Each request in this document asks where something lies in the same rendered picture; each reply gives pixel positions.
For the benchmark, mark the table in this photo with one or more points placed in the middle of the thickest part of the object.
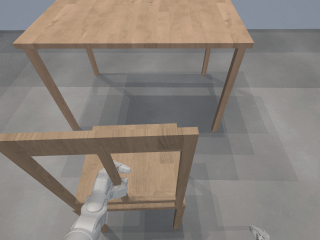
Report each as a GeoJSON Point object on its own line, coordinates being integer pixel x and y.
{"type": "Point", "coordinates": [137, 24]}

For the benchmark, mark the left robot hand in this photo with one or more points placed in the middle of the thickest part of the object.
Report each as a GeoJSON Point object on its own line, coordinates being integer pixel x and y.
{"type": "Point", "coordinates": [104, 185]}

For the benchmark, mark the left robot forearm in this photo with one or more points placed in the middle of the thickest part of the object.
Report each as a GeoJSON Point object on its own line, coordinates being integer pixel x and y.
{"type": "Point", "coordinates": [93, 216]}

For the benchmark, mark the right robot hand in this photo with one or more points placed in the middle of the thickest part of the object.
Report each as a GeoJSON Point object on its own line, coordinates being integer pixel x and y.
{"type": "Point", "coordinates": [258, 233]}

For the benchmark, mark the chair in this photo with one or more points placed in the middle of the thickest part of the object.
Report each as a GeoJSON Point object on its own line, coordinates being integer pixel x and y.
{"type": "Point", "coordinates": [160, 157]}

